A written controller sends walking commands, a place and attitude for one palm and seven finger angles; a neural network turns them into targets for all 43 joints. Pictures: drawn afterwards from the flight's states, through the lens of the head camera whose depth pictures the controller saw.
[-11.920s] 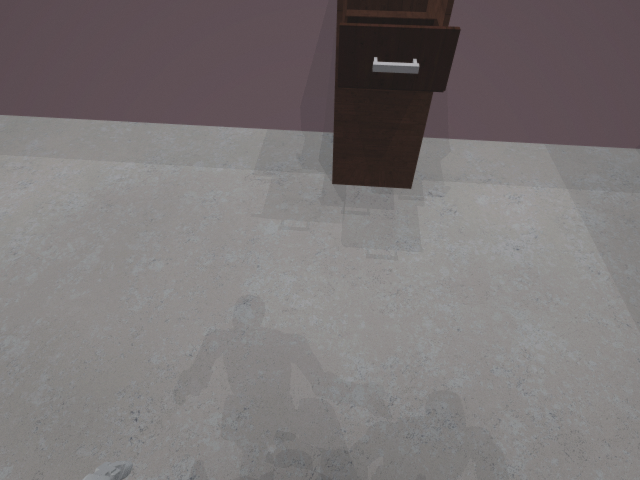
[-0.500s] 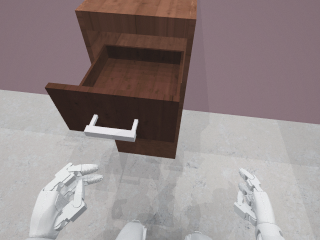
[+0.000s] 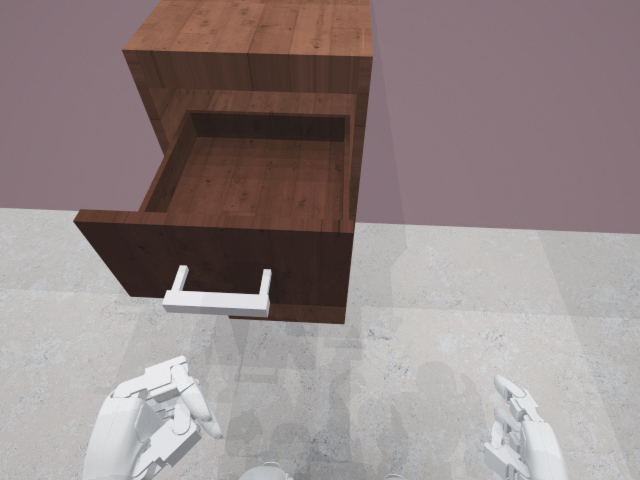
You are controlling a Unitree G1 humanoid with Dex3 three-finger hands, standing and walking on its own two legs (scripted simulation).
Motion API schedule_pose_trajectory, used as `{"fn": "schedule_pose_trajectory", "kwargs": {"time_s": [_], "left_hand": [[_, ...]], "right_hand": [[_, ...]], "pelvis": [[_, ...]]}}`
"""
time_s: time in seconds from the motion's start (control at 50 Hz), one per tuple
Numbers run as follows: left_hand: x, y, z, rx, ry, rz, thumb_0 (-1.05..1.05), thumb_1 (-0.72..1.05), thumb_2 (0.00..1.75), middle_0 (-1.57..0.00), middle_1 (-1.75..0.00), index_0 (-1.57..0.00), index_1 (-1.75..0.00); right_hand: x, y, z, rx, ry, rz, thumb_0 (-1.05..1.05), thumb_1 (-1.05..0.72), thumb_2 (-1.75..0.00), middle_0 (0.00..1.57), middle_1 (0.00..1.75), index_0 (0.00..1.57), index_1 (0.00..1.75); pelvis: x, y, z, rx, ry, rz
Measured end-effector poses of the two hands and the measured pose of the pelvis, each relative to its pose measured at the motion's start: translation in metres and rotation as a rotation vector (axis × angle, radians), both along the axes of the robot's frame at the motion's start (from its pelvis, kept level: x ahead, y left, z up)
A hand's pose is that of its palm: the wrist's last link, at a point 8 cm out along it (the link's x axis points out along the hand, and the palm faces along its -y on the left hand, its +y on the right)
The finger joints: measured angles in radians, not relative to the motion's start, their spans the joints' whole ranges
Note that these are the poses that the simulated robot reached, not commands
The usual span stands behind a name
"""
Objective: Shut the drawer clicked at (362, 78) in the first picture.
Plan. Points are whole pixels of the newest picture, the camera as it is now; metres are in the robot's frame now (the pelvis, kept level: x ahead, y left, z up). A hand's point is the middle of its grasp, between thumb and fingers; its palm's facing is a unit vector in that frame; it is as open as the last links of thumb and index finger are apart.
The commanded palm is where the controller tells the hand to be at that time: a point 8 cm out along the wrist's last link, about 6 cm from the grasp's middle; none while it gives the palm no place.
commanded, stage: raise the hand and make a fist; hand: left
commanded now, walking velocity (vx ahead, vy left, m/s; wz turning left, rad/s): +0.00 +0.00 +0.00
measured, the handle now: (220, 289) +0.35 +0.16 +0.03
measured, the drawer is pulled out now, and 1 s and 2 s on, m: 0.29 0.29 0.29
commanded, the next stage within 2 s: bring the fist close to the handle in 0.82 s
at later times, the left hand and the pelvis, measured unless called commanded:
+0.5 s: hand (199, 419) +0.16 +0.12 +0.13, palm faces -0.02 -1.00 -0.02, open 3.3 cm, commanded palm +0.12 +0.17 +0.13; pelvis +0.01 +0.01 +0.01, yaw +0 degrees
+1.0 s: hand (202, 420) +0.16 +0.11 +0.12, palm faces +0.00 -1.00 -0.04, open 3.3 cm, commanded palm +0.13 +0.17 +0.12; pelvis +0.01 -0.01 +0.01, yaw +0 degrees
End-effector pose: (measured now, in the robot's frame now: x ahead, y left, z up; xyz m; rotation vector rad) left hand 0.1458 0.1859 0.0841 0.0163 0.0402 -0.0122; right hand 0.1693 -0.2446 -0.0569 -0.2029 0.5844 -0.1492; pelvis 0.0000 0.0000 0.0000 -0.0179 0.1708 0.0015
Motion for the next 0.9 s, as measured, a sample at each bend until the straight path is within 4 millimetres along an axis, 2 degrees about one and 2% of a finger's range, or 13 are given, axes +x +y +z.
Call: {"fn": "schedule_pose_trajectory", "kwargs": {"time_s": [0.08, 0.16, 0.24, 0.32, 0.48, 0.62, 0.74, 0.9], "left_hand": [[0.0, -0.001, 0.01, -0.008, -0.028, 0.012, 0.02, 0.9, 0.9, -1.19, -1.37, -1.19, -1.37], [-0.001, -0.007, 0.02, -0.017, -0.04, 0.009, 0.02, 0.9, 0.9, -1.27, -1.46, -1.27, -1.46], [-0.003, -0.01, 0.027, -0.008, -0.033, 0.001, 0.02, 0.9, 0.9, -1.33, -1.53, -1.33, -1.53], [-0.005, -0.01, 0.033, 0.002, -0.033, 0.007, 0.02, 0.9, 0.9, -1.37, -1.57, -1.37, -1.57], [-0.002, -0.015, 0.047, 0.004, -0.056, -0.001, 0.02, 0.9, 0.9, -1.4, -1.6, -1.4, -1.6], [0.0, -0.02, 0.042, 0.012, -0.02, -0.007, 0.02, 0.9, 0.9, -1.4, -1.6, -1.4, -1.6], [-0.002, -0.017, 0.044, 0.024, -0.028, 0.017, 0.02, 0.9, 0.9, -1.4, -1.6, -1.4, -1.6], [-0.004, -0.016, 0.043, 0.031, -0.034, 0.017, 0.02, 0.9, 0.9, -1.4, -1.6, -1.4, -1.6]], "right_hand": [[0.022, 0.019, 0.011, 0.029, -0.062, 0.042, 0.01, -0.91, -0.9, 0.19, 0.3, 0.2, 0.3], [0.036, 0.039, 0.019, 0.066, -0.101, 0.089, 0.01, -0.91, -0.9, 0.19, 0.3, 0.2, 0.3], [0.04, 0.053, 0.023, 0.094, -0.108, 0.121, 0.01, -0.91, -0.9, 0.2, 0.3, 0.2, 0.3], [0.036, 0.059, 0.021, 0.108, -0.095, 0.134, 0.01, -0.9, -0.9, 0.2, 0.3, 0.2, 0.3], [0.017, 0.046, 0.014, 0.099, -0.047, 0.104, 0.01, -0.9, -0.9, 0.2, 0.3, 0.2, 0.3], [0.005, 0.025, 0.013, 0.071, -0.025, 0.054, 0.01, -0.9, -0.9, 0.2, 0.3, 0.2, 0.3], [0.005, 0.015, 0.014, 0.064, -0.034, 0.038, 0.01, -0.91, -0.9, 0.2, 0.3, 0.2, 0.3], [0.014, 0.014, 0.016, 0.071, -0.056, 0.052, 0.01, -0.91, -0.9, 0.2, 0.3, 0.2, 0.3]], "pelvis": [[0.003, 0.004, 0.001, -0.004, -0.009, 0.002], [0.005, 0.007, 0.002, -0.006, -0.02, 0.004], [0.006, 0.008, 0.004, -0.008, -0.033, 0.006], [0.006, 0.009, 0.005, -0.008, -0.043, 0.007], [0.007, 0.007, 0.008, -0.006, -0.056, 0.006], [0.008, 0.002, 0.011, 0.001, -0.06, -0.001], [0.01, -0.003, 0.012, 0.003, -0.06, -0.002], [0.01, -0.008, 0.012, 0.005, -0.061, 0.003]]}}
